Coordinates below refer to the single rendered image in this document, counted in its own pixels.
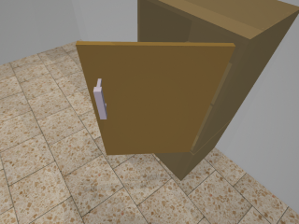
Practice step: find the handle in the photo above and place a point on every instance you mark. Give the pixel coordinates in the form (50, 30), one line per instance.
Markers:
(100, 100)

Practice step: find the cupboard door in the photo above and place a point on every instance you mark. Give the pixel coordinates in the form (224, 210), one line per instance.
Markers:
(157, 93)

